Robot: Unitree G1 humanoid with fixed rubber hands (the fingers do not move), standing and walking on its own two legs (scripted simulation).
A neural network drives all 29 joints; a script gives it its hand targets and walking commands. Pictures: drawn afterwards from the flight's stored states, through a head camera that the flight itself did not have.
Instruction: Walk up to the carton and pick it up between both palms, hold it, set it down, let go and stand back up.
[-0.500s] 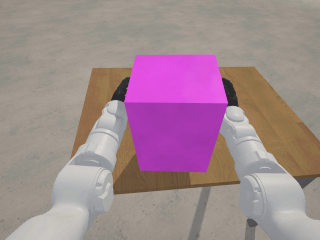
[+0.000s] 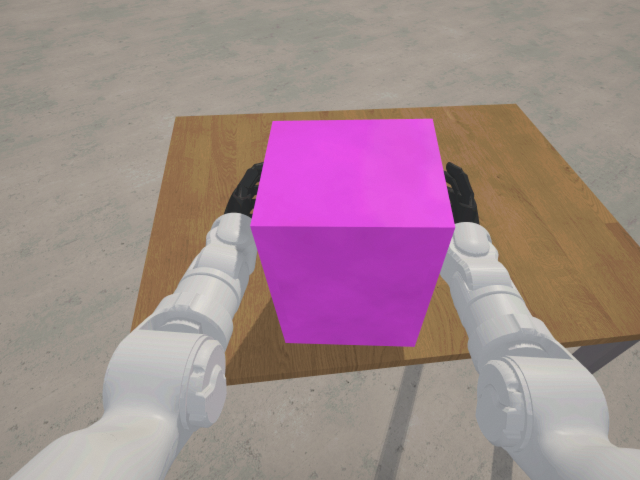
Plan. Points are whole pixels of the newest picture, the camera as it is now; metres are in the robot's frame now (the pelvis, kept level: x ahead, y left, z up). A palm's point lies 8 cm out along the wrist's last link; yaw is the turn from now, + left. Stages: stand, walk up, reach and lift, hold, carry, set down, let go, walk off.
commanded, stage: set down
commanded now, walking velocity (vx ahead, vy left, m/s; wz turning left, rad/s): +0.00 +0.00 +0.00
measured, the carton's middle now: (350, 244) +0.41 -0.06 +0.06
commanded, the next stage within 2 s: none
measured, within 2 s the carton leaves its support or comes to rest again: rests again in 1.40 s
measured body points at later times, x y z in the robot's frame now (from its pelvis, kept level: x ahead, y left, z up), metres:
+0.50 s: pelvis -0.01 +0.00 +0.00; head +0.01 +0.01 +0.45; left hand +0.44 +0.07 +0.10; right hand +0.40 -0.21 +0.10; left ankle +0.02 +0.06 -0.74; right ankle -0.02 -0.14 -0.74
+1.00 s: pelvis -0.01 -0.01 +0.00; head +0.02 +0.02 +0.45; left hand +0.44 +0.07 +0.09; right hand +0.40 -0.22 +0.10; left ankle +0.02 +0.06 -0.74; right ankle -0.02 -0.14 -0.74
